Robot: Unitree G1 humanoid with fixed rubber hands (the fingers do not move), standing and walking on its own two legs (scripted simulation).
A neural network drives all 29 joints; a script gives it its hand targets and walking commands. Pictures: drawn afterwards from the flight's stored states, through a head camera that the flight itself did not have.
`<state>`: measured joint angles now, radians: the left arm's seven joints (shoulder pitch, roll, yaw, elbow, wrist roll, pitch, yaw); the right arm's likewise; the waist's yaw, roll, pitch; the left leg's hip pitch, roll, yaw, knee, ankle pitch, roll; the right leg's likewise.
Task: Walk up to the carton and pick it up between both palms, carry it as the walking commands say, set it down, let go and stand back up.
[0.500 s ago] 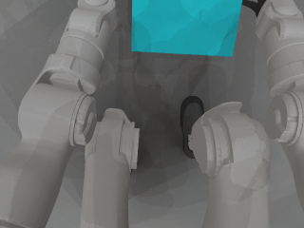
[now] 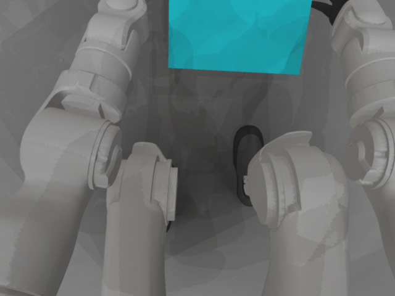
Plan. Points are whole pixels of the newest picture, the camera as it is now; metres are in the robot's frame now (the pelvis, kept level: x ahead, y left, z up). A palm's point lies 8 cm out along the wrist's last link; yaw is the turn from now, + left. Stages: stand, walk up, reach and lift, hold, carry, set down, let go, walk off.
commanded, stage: set down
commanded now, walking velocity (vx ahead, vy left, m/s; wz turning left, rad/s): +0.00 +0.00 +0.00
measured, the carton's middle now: out of the picture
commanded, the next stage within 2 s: none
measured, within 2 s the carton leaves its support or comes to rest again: neither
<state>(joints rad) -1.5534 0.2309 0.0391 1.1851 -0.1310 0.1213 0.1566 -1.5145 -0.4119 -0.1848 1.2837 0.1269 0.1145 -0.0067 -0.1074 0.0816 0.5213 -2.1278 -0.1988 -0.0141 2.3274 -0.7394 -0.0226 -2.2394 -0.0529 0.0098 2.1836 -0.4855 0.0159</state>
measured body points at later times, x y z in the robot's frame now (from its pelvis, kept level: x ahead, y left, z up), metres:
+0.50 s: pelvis +0.00 -0.01 +0.01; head +0.38 -0.04 +0.23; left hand +0.56 +0.05 -0.20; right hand +0.51 -0.27 -0.20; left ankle +0.08 +0.10 -0.32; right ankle +0.14 -0.13 -0.32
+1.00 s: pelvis -0.02 -0.02 +0.01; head +0.36 -0.05 +0.24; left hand +0.58 +0.08 -0.16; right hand +0.53 -0.30 -0.16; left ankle +0.08 +0.10 -0.32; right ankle +0.14 -0.13 -0.32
